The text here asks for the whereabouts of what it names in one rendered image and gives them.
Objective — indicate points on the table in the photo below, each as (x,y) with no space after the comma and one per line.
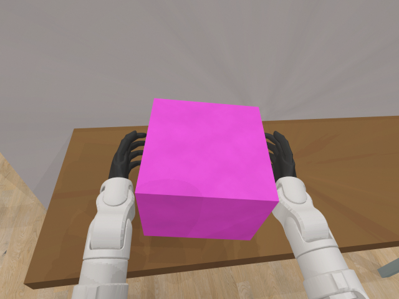
(349,166)

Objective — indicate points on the left robot hand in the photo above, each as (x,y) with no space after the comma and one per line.
(121,163)

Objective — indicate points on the robot left forearm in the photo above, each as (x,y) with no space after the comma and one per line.
(107,248)

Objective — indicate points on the robot right forearm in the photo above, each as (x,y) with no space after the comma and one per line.
(326,274)

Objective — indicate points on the right robot hand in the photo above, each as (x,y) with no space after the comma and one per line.
(283,164)

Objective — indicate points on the carton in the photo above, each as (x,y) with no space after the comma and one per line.
(205,171)

